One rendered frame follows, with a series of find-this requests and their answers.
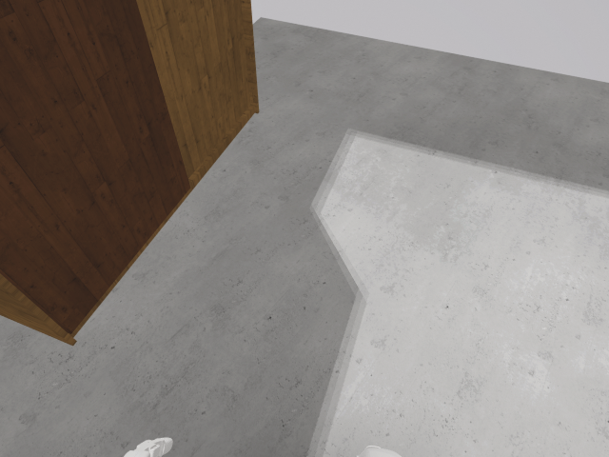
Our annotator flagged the robot left hand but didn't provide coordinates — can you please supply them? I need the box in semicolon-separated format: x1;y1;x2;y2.
124;437;173;457

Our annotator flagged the wardrobe door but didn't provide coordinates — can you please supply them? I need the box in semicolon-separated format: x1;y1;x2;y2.
136;0;250;178
0;0;190;334

